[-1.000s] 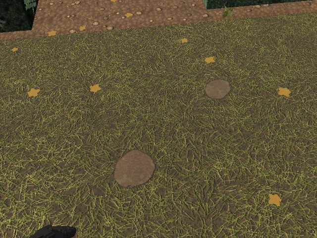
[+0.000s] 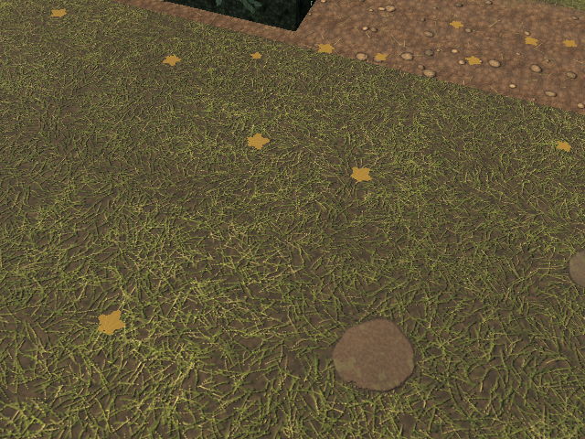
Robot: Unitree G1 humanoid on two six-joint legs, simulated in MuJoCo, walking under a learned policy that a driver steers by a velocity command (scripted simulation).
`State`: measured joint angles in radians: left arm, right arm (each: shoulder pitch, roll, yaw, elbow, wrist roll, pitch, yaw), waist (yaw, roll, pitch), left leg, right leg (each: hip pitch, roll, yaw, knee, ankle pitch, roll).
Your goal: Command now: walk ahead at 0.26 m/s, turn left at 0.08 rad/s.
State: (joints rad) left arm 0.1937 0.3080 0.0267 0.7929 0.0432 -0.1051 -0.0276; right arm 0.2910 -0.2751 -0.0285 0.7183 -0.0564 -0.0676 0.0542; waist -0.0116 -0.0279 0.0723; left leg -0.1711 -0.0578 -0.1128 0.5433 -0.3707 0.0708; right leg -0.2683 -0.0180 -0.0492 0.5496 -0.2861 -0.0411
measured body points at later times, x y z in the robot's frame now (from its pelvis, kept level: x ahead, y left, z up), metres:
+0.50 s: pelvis +0.19 +0.03 -0.01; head +0.21 +0.03 +0.44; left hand +0.24 +0.29 -0.14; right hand +0.33 -0.22 -0.11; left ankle +0.22 +0.11 -0.73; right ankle +0.08 -0.11 -0.66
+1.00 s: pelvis +0.51 -0.04 -0.15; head +0.52 -0.05 +0.30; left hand +0.71 +0.17 -0.25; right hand +0.34 -0.23 -0.29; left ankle +0.25 +0.12 -0.67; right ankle +0.59 -0.14 -0.90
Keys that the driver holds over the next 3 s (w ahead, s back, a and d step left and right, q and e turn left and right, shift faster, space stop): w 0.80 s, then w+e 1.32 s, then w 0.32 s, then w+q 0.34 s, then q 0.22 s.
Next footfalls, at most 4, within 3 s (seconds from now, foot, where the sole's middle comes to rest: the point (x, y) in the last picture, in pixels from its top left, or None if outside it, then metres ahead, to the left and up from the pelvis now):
0.40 left None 0.26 0.12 -0.77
0.96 right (348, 396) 0.62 -0.15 -0.94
1.36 left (292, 287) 0.96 0.00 -0.94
1.88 right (382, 290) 0.95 -0.27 -0.94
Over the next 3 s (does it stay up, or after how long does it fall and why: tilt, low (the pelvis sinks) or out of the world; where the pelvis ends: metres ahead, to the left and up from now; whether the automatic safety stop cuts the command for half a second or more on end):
stays up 1.38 -0.60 -0.34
